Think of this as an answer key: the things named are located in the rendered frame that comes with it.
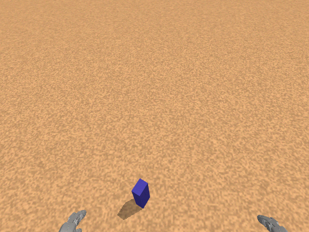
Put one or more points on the right robot hand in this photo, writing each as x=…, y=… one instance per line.
x=271, y=224

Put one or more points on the left robot hand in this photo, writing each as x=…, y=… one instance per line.
x=73, y=221

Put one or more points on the carton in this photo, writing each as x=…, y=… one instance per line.
x=141, y=193

